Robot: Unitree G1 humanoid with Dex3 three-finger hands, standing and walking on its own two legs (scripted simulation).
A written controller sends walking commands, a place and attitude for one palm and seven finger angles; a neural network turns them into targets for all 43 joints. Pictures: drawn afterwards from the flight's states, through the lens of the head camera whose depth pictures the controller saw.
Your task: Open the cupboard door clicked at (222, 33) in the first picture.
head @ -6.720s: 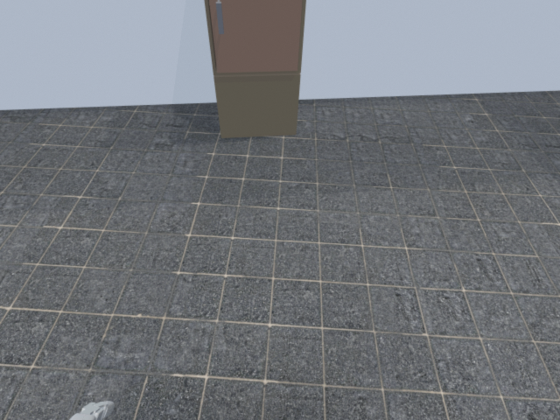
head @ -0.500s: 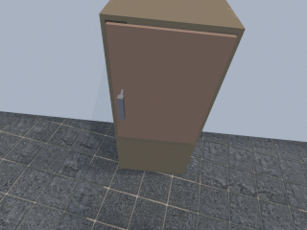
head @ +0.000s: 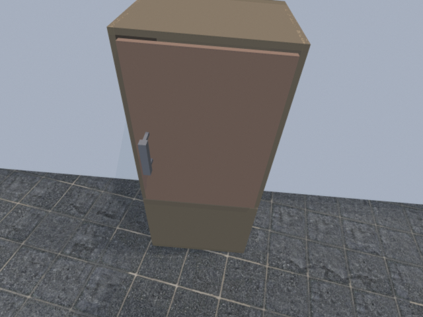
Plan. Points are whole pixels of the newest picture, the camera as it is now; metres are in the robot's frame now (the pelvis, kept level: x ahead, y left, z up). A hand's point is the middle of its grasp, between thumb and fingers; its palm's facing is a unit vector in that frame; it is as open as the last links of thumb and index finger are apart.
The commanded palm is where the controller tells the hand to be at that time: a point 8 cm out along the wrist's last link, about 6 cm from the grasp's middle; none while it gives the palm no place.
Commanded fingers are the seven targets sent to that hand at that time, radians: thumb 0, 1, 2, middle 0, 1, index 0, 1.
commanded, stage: look again from close up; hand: left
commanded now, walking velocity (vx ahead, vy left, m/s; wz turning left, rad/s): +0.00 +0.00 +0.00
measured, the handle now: (147, 153) +0.59 +0.22 -0.07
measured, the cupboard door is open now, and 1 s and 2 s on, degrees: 0 0 0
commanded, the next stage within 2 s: shuffle to correct the standing spot in 0.22 s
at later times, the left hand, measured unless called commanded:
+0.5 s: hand out of the picture -0.07 +0.18 -0.17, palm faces +0.07 -0.98 -0.16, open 7.4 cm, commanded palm none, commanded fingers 0.00 0.90 0.90 -0.20 -0.30 -0.20 -0.30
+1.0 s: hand out of the picture +0.10 +0.23 -0.16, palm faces -0.05 -0.99 -0.15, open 7.3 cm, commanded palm none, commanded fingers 0.00 0.90 0.90 -0.20 -0.30 -0.20 -0.30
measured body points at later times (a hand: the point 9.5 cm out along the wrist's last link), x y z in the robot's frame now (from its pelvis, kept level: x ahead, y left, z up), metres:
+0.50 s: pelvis -0.03 +0.02 +0.01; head -0.05 +0.03 +0.46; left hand -0.07 +0.23 -0.16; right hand -0.04 -0.21 -0.15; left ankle -0.01 +0.11 -0.73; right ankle -0.03 -0.08 -0.73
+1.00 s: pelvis +0.03 +0.07 +0.02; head +0.03 +0.09 +0.47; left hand +0.10 +0.29 -0.14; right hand -0.09 -0.10 -0.13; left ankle -0.01 +0.11 -0.73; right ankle +0.10 -0.10 -0.67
